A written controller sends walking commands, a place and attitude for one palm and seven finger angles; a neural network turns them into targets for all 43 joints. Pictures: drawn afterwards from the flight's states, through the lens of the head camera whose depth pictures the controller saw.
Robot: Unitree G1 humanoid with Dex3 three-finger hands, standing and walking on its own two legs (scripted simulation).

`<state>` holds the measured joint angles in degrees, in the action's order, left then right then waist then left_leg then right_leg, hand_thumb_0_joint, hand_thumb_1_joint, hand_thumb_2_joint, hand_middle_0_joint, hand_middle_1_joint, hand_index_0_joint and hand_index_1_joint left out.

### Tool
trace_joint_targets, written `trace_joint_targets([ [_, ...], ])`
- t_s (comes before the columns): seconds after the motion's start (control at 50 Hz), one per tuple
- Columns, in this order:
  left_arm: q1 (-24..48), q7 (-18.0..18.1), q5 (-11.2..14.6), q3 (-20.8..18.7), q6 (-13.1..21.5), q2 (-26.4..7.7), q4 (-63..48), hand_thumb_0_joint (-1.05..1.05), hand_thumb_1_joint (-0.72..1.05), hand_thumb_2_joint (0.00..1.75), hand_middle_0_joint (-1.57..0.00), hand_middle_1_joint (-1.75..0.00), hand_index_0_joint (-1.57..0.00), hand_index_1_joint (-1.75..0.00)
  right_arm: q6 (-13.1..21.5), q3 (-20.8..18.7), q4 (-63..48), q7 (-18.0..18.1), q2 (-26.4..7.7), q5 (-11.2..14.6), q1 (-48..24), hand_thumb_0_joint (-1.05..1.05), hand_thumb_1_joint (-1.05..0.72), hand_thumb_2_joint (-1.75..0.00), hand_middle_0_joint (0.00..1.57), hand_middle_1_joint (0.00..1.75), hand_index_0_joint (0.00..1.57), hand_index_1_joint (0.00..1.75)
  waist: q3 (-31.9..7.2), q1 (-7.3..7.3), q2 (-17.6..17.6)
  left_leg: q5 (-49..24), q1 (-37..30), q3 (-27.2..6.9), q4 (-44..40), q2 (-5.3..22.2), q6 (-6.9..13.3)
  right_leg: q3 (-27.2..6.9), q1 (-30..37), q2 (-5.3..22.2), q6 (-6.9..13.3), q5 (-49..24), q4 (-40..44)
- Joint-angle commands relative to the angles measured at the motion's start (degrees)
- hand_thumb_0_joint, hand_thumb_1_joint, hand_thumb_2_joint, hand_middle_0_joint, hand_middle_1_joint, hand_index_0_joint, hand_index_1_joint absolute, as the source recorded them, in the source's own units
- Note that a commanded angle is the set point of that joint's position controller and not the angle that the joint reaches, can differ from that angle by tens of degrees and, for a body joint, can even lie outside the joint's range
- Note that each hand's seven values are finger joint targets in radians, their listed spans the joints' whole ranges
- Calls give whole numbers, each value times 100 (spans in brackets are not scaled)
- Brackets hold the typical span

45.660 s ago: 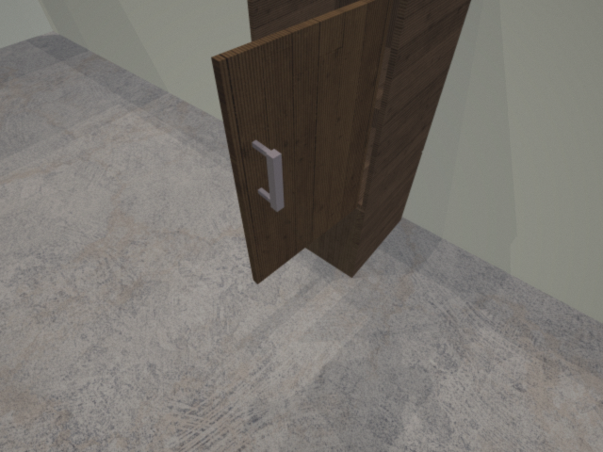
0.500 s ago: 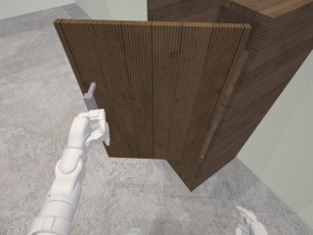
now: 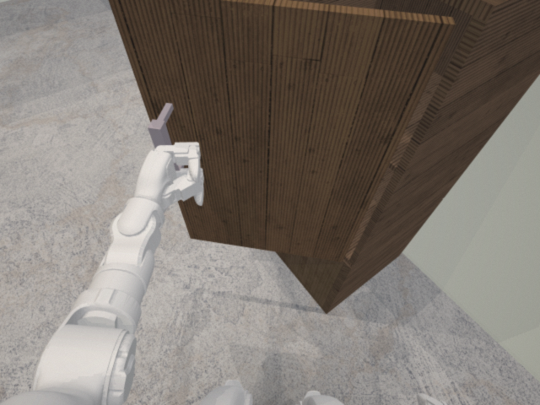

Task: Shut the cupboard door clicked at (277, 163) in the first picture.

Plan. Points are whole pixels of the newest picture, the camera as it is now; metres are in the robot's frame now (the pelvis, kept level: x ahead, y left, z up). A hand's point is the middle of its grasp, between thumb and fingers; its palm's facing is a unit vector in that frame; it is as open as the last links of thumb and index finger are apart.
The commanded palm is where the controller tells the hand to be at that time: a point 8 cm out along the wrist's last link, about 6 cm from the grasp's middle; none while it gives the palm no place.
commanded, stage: push the door shut along its arc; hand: left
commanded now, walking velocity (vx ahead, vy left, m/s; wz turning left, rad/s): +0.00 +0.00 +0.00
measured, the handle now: (171, 147) +0.50 +0.17 +0.08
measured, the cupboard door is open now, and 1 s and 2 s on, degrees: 45 34 20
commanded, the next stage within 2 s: pull the fist back off the door in 1.18 s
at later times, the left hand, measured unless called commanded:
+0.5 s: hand (224, 150) +0.49 +0.08 +0.08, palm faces -0.31 -0.95 -0.02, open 3.1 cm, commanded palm +0.49 +0.13 +0.08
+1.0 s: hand (234, 139) +0.51 +0.06 +0.09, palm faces -0.40 -0.91 -0.02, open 3.5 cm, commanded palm +0.54 +0.08 +0.08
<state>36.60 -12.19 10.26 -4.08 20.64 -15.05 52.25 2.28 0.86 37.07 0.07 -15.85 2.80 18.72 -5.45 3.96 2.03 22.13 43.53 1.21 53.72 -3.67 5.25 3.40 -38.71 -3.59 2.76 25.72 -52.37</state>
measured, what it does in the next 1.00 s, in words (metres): stands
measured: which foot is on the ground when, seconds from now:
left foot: down 0.00-1.00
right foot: down 0.00-1.00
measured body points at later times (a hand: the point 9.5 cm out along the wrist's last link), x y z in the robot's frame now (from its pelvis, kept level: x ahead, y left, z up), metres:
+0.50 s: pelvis +0.00 +0.00 -0.01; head +0.09 +0.01 +0.43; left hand +0.50 +0.13 +0.09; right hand +0.00 -0.27 -0.13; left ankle +0.04 +0.06 -0.68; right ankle +0.00 -0.09 -0.68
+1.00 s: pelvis +0.00 -0.01 -0.03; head +0.12 +0.01 +0.41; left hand +0.53 +0.11 +0.09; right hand +0.02 -0.29 -0.14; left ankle +0.04 +0.06 -0.68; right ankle +0.00 -0.09 -0.68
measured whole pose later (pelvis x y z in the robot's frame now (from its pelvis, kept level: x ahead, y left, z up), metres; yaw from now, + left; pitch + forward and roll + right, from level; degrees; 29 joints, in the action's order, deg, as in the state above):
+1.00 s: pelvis +0.00 -0.01 -0.03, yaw +0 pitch +21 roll -4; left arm 64.6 -22.9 9.2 -5.6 15.8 -22.8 72.8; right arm 2.8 1.4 39.6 0.0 -17.0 1.3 20.1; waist -6.6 9.8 2.8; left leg 24.5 58.4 -0.2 62.0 -2.4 4.6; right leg 5.4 -52.7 -4.8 3.7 27.6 -59.1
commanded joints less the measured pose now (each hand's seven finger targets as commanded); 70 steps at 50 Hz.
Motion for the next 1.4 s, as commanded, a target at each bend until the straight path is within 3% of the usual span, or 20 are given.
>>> trace_joint_targets([
  [0.0,3283,-140,2,-95,524,-585,-849,0,90,90,-130,-150,-130,-150,194,-335,-470,42,-964,-19,325,0,-90,-90,20,30,20,30,-1944,426,49,-803,-2354,-1014,-780,467,-377,-235,-738,104,-20,-901,677],
  [0.08,3534,-190,3,-576,521,-1096,-368,0,90,90,-130,-150,-130,-150,144,-328,-428,32,-1027,-53,494,0,-90,-90,20,30,20,30,-2077,401,-33,-884,-2048,-941,-694,437,-347,-293,-580,97,-17,-1003,629],
  [0.14,3746,-308,-43,-300,602,-804,-380,0,90,90,-130,-150,-130,-150,133,-347,-417,-5,-999,-68,550,0,-90,-90,20,30,20,30,-2344,465,253,-1227,-2332,-997,-573,480,-391,-258,-823,95,-16,-1163,507],
  [0.2,3860,-362,-48,-470,525,-1004,13,0,90,90,-130,-150,-130,-150,74,-348,-385,-25,-1048,-69,663,0,-90,-90,20,30,20,30,-2151,563,-62,-983,-1979,-953,-515,475,-336,-293,-857,65,-44,-1053,548],
  [0.28,4345,-430,-84,-637,500,-1286,219,0,90,90,-130,-150,-130,-150,57,-335,-333,-6,-1089,-81,762,0,-90,-90,20,30,20,30,-2180,643,12,-777,-1720,-951,-424,465,-304,-339,-945,68,-45,-896,498],
  [0.32,4479,-448,-100,-841,551,-1549,22,0,90,90,-130,-150,-130,-150,60,-356,-366,0,-1113,-104,848,0,-90,-90,20,30,20,30,-2623,577,348,-1136,-1956,-971,-326,458,-314,-334,-929,64,-15,-1095,377],
  [0.34,4446,-502,-103,-723,538,-1401,11,0,90,90,-130,-150,-130,-150,61,-336,-379,-24,-1064,-111,835,0,-90,-90,20,30,20,30,-2739,569,439,-1340,-2064,-958,-282,458,-328,-340,-897,63,-17,-1247,370],
  [0.36,4385,-530,-106,-853,530,-1550,42,0,90,90,-130,-150,-130,-150,42,-355,-360,-26,-1087,-106,878,0,-90,-90,20,30,20,30,-2790,570,318,-1409,-2071,-982,-258,494,-345,-330,-886,61,-25,-1311,351],
  [0.48,4584,-684,-163,-873,271,-1680,542,0,90,90,-130,-150,-130,-150,-60,-321,-356,-32,-1111,-98,1000,0,-90,-90,20,30,20,30,-2402,719,165,-1193,-1414,-816,-113,455,-254,-406,-894,33,-68,-1300,382],
  [0.54,4763,-773,-134,-795,326,-1612,315,0,90,90,-130,-150,-130,-150,-56,-334,-379,-41,-1100,-112,1023,0,-90,-90,20,30,20,30,-2796,709,456,-1548,-1776,-869,-23,459,-277,-378,-978,29,-41,-1487,292],
  [0.74,5546,-989,-71,-316,137,-1174,355,0,90,90,-130,-150,-130,-150,-16,-344,-146,-12,-1114,-121,1066,0,-90,-90,20,30,20,30,-2759,953,492,-1602,-1950,-932,134,454,-217,-327,-1419,-8,-59,-1380,303],
  [0.8,5777,-1028,-28,-286,23,-1169,525,0,90,90,-130,-150,-130,-150,26,-332,-57,14,-1150,-125,1082,0,-90,-90,20,30,20,30,-2628,1054,303,-1397,-1755,-945,153,455,-189,-327,-1476,-2,-77,-1222,325],
  [0.92,6267,-1164,31,-146,-36,-1024,568,0,90,90,-130,-150,-130,-150,174,-302,43,81,-1148,-144,1043,0,-90,-90,20,30,20,30,-2833,1156,552,-1516,-1841,-968,300,439,-154,-284,-1760,5,-55,-1164,184],
  [1.08,6836,-1145,-115,41,-275,-811,938,0,90,90,-130,-150,-130,-150,308,-301,294,137,-1196,-217,1099,0,-90,-90,20,30,20,30,-2832,1365,618,-1430,-1918,-1166,502,517,-169,-166,-2523,-15,-58,-850,-15],
  [1.12,7135,-1143,-125,45,-257,-788,741,0,90,90,-130,-150,-130,-150,370,-322,314,139,-1199,-230,1180,0,-90,-90,20,30,20,30,-3122,1385,869,-1724,-2107,-1210,559,514,-152,-160,-2650,-19,-52,-925,-137],
  [1.2,7258,-1111,-198,-16,-462,-858,955,0,90,90,-130,-150,-130,-150,365,-313,385,145,-1205,-270,1233,0,-90,-90,20,30,20,30,-3228,1457,665,-1668,-1911,-1149,699,493,-148,-152,-2642,-38,-73,-960,-164],
  [1.26,7490,-1113,-266,32,-505,-790,991,0,90,90,-130,-150,-130,-150,375,-313,439,155,-1200,-287,1299,0,-90,-90,20,30,20,30,-3297,1507,835,-1808,-2022,-1214,758,519,-160,-108,-2913,-49,-63,-952,-278],
  [1.28,7526,45,115,-1159,-594,-1091,1043,0,90,90,-130,-150,-130,-150,414,-284,280,45,-999,-316,1555,0,-90,-90,20,30,20,30,-3320,1272,959,-1441,-1593,-1282,619,594,-317,-232,-2597,18,-40,-946,-222],
  [1.34,6690,1592,-309,-1274,-474,-697,1117,0,90,90,-130,-150,-130,-150,364,-363,143,-323,-979,-552,1781,0,-90,-90,20,30,20,30,-3546,1139,602,-1838,-1534,-1325,507,615,-406,-153,-2284,1,-120,-1172,-289],
  [1.38,6546,2487,-815,-1273,-64,-564,702,0,90,90,-130,-150,-130,-150,295,-404,76,-562,-906,-737,1817,0,-90,-90,20,30,20,30,-3609,1014,787,-2112,-1502,-1161,627,598,-473,-126,-2262,-28,-137,-1279,-338],
])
